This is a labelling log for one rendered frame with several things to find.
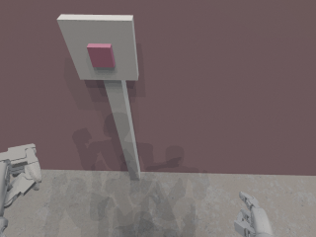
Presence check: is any panel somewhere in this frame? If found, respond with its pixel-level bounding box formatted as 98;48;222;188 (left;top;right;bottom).
56;14;141;181

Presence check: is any left robot hand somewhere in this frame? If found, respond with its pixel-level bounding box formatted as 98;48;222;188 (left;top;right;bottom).
0;143;41;217

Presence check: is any button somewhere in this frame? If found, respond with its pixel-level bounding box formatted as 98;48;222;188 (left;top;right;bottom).
87;43;116;68

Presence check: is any right robot hand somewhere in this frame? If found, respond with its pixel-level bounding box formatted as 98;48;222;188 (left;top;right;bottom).
234;192;274;237

